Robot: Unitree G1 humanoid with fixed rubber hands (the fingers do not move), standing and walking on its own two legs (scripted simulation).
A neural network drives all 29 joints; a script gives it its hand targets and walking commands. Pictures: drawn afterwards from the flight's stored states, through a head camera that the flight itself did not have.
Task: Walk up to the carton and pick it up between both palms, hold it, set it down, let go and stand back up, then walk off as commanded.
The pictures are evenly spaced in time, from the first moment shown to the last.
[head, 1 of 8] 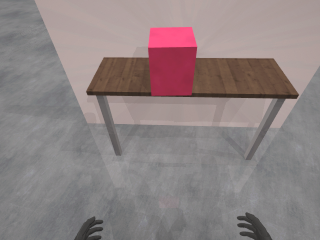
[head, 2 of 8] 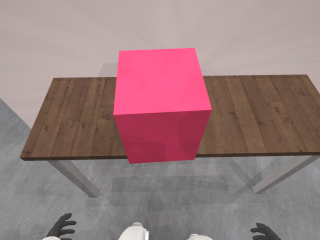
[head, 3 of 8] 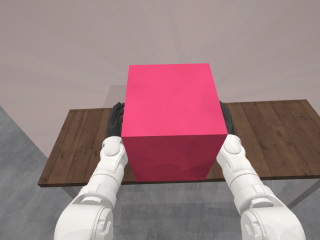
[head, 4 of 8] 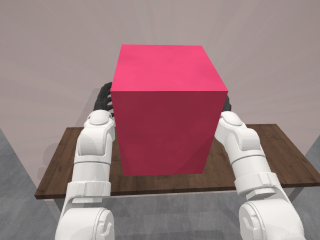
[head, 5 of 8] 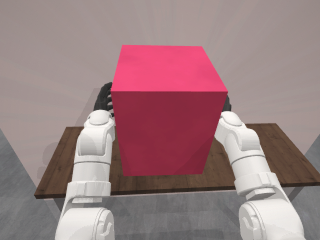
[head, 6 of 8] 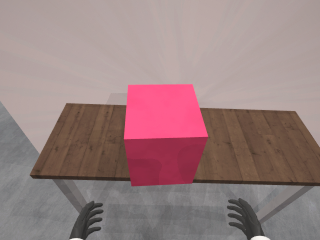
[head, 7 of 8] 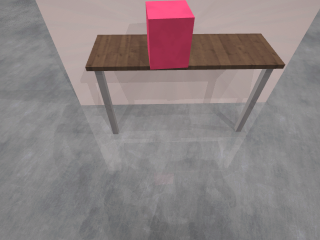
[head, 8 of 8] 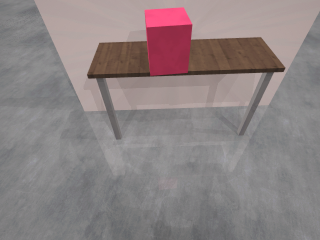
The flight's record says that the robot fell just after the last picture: no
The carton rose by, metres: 0.22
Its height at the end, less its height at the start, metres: +0.00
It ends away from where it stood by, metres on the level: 0.01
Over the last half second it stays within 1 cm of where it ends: yes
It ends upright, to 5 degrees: yes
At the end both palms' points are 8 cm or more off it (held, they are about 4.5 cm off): yes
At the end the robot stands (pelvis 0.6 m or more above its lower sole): yes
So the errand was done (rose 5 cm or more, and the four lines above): yes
